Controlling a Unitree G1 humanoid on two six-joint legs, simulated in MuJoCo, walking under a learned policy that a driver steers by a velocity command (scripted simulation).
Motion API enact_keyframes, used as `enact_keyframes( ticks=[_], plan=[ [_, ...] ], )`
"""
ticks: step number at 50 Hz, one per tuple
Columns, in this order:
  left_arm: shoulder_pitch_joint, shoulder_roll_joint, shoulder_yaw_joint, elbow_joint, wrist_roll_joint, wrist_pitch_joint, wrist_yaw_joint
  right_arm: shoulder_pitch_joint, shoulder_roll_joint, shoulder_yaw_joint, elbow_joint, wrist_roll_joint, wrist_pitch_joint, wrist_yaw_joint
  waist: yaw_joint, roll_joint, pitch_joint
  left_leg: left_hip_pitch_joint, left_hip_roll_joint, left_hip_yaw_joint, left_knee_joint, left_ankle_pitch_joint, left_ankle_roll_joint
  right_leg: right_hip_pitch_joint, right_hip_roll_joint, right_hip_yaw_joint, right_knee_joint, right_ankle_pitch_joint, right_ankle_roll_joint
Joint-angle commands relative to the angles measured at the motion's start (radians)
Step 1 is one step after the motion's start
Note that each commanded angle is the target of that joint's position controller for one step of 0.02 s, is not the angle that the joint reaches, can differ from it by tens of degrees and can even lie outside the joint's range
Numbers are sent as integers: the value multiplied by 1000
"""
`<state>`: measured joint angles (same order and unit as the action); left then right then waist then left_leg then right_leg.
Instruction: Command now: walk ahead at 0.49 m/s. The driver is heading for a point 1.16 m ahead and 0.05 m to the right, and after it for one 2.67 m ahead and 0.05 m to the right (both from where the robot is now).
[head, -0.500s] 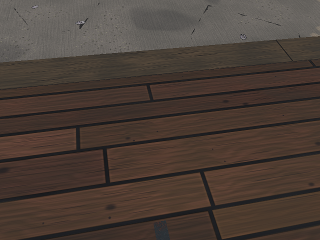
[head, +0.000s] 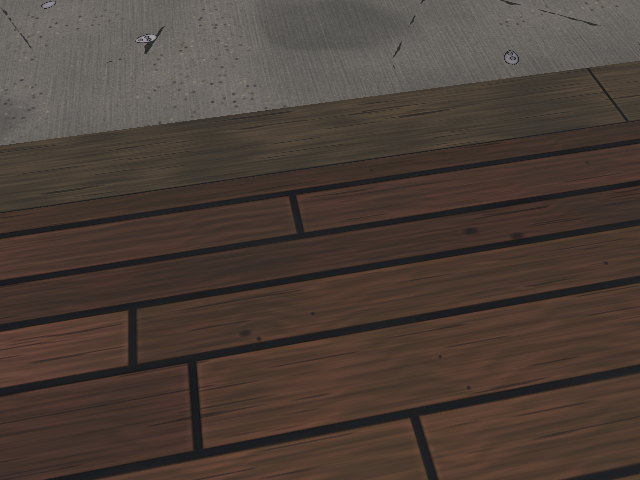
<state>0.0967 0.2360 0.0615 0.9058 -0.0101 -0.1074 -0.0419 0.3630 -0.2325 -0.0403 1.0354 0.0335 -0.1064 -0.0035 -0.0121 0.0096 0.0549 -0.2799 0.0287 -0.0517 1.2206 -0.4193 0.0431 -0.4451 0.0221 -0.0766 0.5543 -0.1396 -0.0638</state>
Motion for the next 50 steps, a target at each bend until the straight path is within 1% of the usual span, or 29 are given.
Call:
enact_keyframes(
  ticks=[1, 2, 3, 4, 6, 8, 12, 15, 17, 19, 20, 21, 22, 23, 24, 25, 26, 27, 28, 29, 31, 34, 36, 40, 45, 47, 48, 49, 50],
  plan=[
    [70, 71, 10, -7, 16, -15, -4, -18, -99, -33, -82, -6, -17, -15, 12, -38, -122, -314, 117, -34, 67, 126, 26, 306, -273, 358, -339, 59, -167],
    [71, 61, 7, 5, 19, -16, -7, 13, -72, -32, -77, -7, 0, -17, -9, -66, -111, -269, 128, -33, 34, 140, 26, 248, -254, 319, -369, 53, -170],
    [86, 69, 8, 17, 17, -18, -5, 26, -51, -31, -75, -8, 13, -19, -18, -75, -94, -258, 135, -25, 3, 142, 23, 211, -245, 288, -396, 59, -180],
    [102, 82, 10, 27, 15, -19, 1, 12, -50, -32, -83, -10, 21, -20, -24, -78, -70, -271, 141, -17, -35, 157, 15, 183, -239, 258, -419, 68, -186],
    [136, 116, 16, 38, 16, -19, 19, -73, -70, -38, -117, -20, 28, -23, -16, -67, -32, -350, 153, -10, -133, 245, -10, 187, -239, 230, -452, 77, -195],
    [177, 130, 19, 47, 13, -13, 34, -158, -76, -41, -145, -27, 25, -20, 6, -56, -13, -423, 153, -5, -260, 356, -28, 233, -238, 214, -462, 88, -187],
    [238, 146, 21, 57, 0, -3, 47, -299, -56, -32, -181, -22, 14, -5, 49, -62, 5, -394, 105, 40, -520, 523, -35, 283, -209, 141, -462, 100, -147],
    [294, 155, 24, 79, -8, 5, 48, -388, -54, -24, -207, -13, 10, 11, 82, -64, 28, -389, 80, 57, -619, 520, -33, 358, -231, 130, -436, 88, -142],
    [316, 159, 29, 93, -11, 14, 50, -423, -62, -22, -228, -10, 5, 24, 86, -68, 39, -404, 74, 49, -664, 470, -16, 432, -265, 136, -398, 100, -134],
    [310, 170, 36, 96, -13, 24, 54, -413, -83, -27, -239, -9, -1, 35, 64, -79, 30, -371, 61, 52, -696, 395, 11, 486, -295, 147, -351, 154, -118],
    [294, 178, 39, 93, -13, 29, 55, -376, -100, -34, -233, -8, -5, 37, 38, -92, 8, -308, 43, 66, -706, 359, 25, 499, -298, 144, -309, 247, -107],
    [267, 181, 40, 86, -13, 35, 56, -293, -126, -48, -212, -10, -7, 36, -14, -98, -42, -184, 9, 98, -724, 343, 44, 495, -276, 118, -209, 419, -88],
    [256, 157, 31, 81, -9, 39, 55, -123, -173, -75, -158, -14, -8, 31, -88, -78, -143, 43, -19, 117, -724, 349, 72, 440, -217, 74, -8, 524, -61],
    [273, 116, 11, 56, 9, 39, 54, 64, -257, -98, -120, -26, -6, 21, -139, 52, -301, 352, 170, -105, -711, 341, 138, 233, -151, 18, 330, 278, -20],
    [397, -29, -28, 51, 5, 13, 42, 114, -324, -108, -98, -32, -3, 29, -61, 326, -411, 665, 376, -609, -857, 163, 305, -169, 47, 63, 662, -379, 38],
    [334, 84, -5, 59, -22, -12, 37, 99, -219, -80, -105, -25, -7, 32, -94, 224, -398, 654, 358, -677, -929, 51, 279, -290, 0, 199, 789, -428, 18],
    [232, 139, 8, 28, -41, -26, 35, 8, -169, -65, -125, -22, -11, 29, -86, 164, -262, 536, 326, -518, -929, 103, 226, -354, -54, 183, 803, -342, -4],
    [178, 139, 8, 16, -35, -28, 42, -78, -143, -54, -147, -28, -10, 29, -56, 69, -195, 389, 292, -392, -946, 215, 201, -315, -110, 157, 762, -242, -8],
    [152, 133, 16, 15, -18, -21, 49, -132, -114, -45, -154, -37, -10, 32, -27, 39, -138, 260, 255, -302, -975, 303, 188, -267, -142, 150, 695, -182, -5],
    [174, 119, 20, 18, -13, -7, 49, -148, -90, -36, -151, -46, -12, 34, 7, 60, -124, 187, 227, -241, -1004, 343, 177, -203, -168, 157, 654, -142, -6],
    [201, 79, 18, 25, -12, 18, 51, -120, -95, -37, -132, -42, -15, 33, 28, 65, -102, 129, 208, -178, -1052, 388, 188, -166, -178, 146, 590, -118, 3],
    [115, 77, 21, -6, 0, 31, 55, -73, -140, -47, -112, -39, -15, 15, 22, 35, -52, 131, 208, -121, -1093, 457, 198, -254, -185, 136, 455, -9, 33],
    [48, 71, 21, -28, 4, 30, 51, -45, -140, -46, -103, -35, -8, 4, 7, 35, -37, 154, 194, -82, -1102, 474, 184, -291, -180, 129, 343, 95, 48],
    [-83, 49, 10, -62, -2, 22, 38, 10, -144, -44, -86, -27, -1, -5, -34, 48, -4, 173, 159, -8, -1114, 451, 151, -249, -140, 86, 122, 252, 50],
    [-208, 52, 0, -110, -12, 11, 11, 86, -152, -51, -45, -20, 19, -9, -70, 53, 43, 321, 213, -5, -1058, 468, 147, -276, -112, 73, -6, 197, 28],
    [-208, 68, 3, -122, -14, 3, 0, 79, -163, -58, -39, -16, 29, -13, -51, 66, 37, 372, 240, -10, -1012, 543, 134, -248, -100, 70, -36, 126, 3],
    [-176, 84, 9, -118, -15, 1, -3, 63, -171, -61, -41, -16, 32, -15, -27, 79, 16, 383, 244, -6, -976, 634, 123, -187, -83, 58, -47, 92, -11],
    [-111, 110, 21, -103, -13, -2, -2, 40, -182, -64, -47, -15, 36, -15, 14, 96, -29, 383, 235, 8, -903, 803, 111, -76, -50, 31, -52, 67, -29],
    [32, 147, 43, -59, -9, -2, 2, 16, -173, -60, -53, -15, 41, -15, 88, 91, -110, 347, 191, 45, -743, 935, 87, 120, -15, 3, -68, 82, -55]
  ],
)
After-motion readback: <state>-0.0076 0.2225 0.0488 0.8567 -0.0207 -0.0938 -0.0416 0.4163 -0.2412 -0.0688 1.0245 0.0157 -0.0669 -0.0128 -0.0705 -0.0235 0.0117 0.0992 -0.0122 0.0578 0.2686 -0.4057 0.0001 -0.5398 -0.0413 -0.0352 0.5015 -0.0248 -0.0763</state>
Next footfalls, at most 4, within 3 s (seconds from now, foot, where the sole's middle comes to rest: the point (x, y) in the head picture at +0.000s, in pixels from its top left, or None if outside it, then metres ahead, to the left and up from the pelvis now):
0.46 left None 0.44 0.16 -0.76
1.02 right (367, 336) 0.76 -0.08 -0.76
1.54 left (270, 234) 1.06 0.15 -0.76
2.02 right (362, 259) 0.98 -0.08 -0.76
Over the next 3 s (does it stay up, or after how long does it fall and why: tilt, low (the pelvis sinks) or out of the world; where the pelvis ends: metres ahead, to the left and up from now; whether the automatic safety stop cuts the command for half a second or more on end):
stays up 0.98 0.04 0.01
